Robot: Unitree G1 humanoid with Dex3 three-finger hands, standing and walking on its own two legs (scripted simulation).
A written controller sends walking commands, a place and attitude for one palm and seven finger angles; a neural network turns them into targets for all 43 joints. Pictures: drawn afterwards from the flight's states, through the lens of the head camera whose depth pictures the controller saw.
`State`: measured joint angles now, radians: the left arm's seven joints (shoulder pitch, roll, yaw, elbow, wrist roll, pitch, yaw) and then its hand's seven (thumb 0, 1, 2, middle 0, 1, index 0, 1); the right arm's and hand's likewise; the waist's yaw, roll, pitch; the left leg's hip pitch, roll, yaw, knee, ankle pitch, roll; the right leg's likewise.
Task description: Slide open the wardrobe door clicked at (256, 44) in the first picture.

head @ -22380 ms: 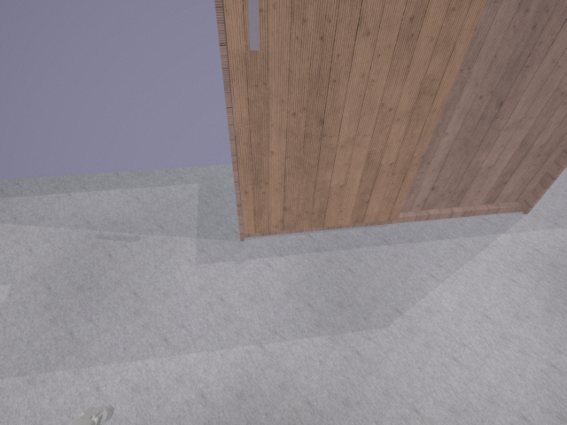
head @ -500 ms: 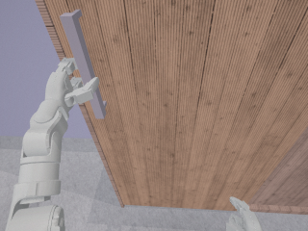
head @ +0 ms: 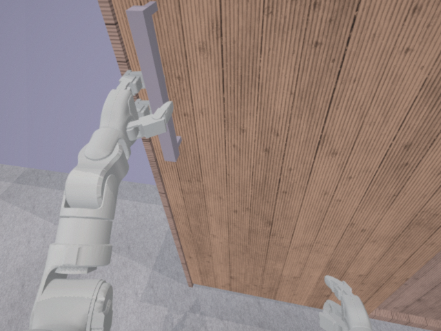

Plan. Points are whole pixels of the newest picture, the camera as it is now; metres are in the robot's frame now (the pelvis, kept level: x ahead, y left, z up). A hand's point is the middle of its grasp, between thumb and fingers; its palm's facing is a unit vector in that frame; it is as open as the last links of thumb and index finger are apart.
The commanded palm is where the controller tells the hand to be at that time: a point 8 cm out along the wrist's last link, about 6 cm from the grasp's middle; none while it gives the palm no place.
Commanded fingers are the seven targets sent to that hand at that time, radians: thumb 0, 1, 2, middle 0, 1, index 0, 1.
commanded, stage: tug the door sideways, standing still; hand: left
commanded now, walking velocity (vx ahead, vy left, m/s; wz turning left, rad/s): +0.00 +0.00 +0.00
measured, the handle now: (163, 92) +0.44 +0.15 +0.24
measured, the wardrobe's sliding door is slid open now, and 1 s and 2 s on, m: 0.00 0.04 0.29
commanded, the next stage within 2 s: step sideways, sliding the door along in 0.18 s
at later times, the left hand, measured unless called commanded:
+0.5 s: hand (178, 121) +0.38 +0.11 +0.22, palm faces +0.06 -0.99 -0.11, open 7.7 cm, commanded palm +0.36 +0.15 +0.23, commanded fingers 0.00 0.90 0.90 -0.45 -1.40 -0.45 -1.40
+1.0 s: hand (192, 115) +0.40 +0.09 +0.22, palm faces +0.23 -0.97 -0.06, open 6.6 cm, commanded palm +0.37 +0.08 +0.23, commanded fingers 0.00 0.90 0.90 -0.45 -1.40 -0.45 -1.40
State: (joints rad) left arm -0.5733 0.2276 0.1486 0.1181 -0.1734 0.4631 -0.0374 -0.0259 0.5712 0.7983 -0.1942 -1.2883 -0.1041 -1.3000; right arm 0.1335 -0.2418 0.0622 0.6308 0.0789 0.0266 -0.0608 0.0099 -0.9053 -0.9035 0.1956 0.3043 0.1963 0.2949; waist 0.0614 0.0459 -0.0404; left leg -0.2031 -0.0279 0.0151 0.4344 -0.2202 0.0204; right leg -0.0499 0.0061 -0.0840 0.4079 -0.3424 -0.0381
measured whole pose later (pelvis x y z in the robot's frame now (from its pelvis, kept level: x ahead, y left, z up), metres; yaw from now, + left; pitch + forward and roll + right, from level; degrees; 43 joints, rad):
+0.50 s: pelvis -0.04 +0.00 +0.00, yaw -5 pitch +0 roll +0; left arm -0.61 0.27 0.09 0.27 -0.14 0.07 0.10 -0.09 0.55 0.80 -0.37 -1.38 -0.13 -1.30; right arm 0.14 -0.19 0.04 0.63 0.03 0.01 -0.08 0.01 -0.90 -0.90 0.20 0.30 0.20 0.30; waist 0.03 0.05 0.03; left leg -0.30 0.03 0.09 0.51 -0.22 0.03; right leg -0.33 0.04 -0.01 0.85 -0.46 -0.01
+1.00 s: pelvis -0.02 -0.09 -0.02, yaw -3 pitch -3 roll -2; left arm -0.68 0.32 0.15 0.10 -0.08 0.00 0.14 -0.05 0.66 0.83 -0.46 -1.40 -0.27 -1.20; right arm 0.10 -0.24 -0.04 0.66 0.06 0.00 -0.05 0.01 -0.91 -0.90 0.19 0.30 0.19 0.29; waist 0.09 0.00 0.22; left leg -0.32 0.10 0.10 0.70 -0.33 0.01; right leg -0.43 0.01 -0.04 1.06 -0.45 -0.02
